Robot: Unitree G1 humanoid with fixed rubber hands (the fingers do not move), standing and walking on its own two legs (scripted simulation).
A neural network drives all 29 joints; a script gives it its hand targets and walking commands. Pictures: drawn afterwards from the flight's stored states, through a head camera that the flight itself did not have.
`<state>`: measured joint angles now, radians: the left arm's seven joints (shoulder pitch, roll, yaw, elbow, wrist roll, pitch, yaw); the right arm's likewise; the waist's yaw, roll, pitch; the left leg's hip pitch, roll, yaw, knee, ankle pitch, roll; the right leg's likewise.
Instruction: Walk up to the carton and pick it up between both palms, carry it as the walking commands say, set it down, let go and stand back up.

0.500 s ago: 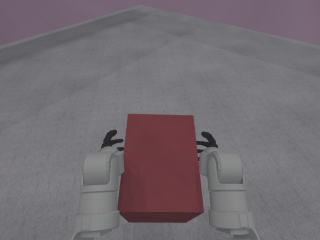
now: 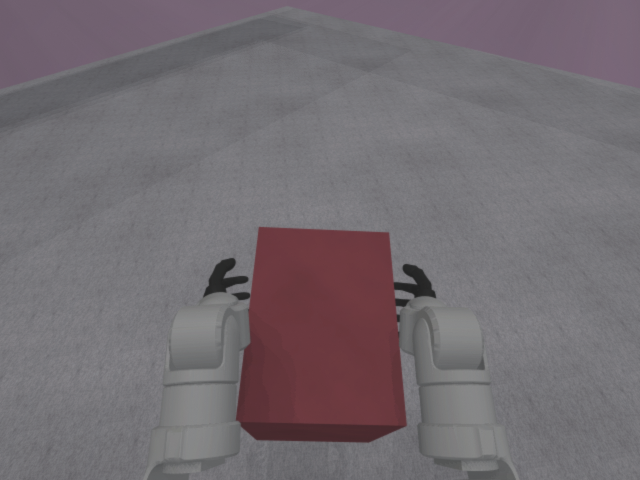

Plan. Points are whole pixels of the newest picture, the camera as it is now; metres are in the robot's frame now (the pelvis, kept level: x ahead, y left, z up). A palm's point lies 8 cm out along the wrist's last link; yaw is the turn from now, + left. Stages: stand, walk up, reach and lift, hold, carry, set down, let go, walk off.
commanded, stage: carry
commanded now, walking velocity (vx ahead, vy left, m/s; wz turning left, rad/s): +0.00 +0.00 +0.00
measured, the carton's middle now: (318, 343) +0.33 +0.00 -0.01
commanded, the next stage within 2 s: hold in 1.08 s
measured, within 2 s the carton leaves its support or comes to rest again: neither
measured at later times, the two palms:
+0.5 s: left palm (216, 321) +0.31 +0.13 +0.07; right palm (422, 326) +0.31 -0.13 +0.06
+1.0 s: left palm (218, 330) +0.31 +0.13 +0.06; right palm (424, 337) +0.30 -0.13 +0.05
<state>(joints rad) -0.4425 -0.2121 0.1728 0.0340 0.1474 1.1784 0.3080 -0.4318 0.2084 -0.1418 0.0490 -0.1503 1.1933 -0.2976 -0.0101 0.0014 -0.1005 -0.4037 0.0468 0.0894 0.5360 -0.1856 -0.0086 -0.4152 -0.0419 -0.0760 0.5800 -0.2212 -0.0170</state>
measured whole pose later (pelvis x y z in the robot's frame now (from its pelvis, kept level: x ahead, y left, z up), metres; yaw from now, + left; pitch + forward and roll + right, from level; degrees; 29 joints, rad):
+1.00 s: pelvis +0.01 +0.00 +0.00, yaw +0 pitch +2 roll +1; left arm -0.25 -0.15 0.11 0.13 0.16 0.86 0.13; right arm -0.22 0.14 -0.07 0.13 -0.14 0.86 -0.14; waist -0.01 0.00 -0.12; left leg -0.35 0.05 0.09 0.55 -0.22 -0.02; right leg -0.36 -0.04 -0.07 0.59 -0.25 -0.01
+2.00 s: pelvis +0.01 +0.00 +0.00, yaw -5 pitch -1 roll +0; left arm -0.42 -0.20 0.36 0.60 0.34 0.47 0.09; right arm -0.40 0.19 -0.29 0.62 -0.30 0.49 -0.11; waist 0.01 0.00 0.01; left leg -0.33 -0.04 -0.11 0.60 -0.26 -0.02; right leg -0.34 0.07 0.10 0.60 -0.24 -0.02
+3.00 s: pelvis -0.01 +0.00 -0.12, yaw -4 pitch +33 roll +1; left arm -0.65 -0.18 0.42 0.65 0.22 0.13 0.17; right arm -0.63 0.16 -0.32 0.68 -0.22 0.15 -0.21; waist 0.01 -0.01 -0.14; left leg -1.36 -0.10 -0.11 1.23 -0.44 -0.05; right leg -1.39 0.11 0.10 1.25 -0.42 0.01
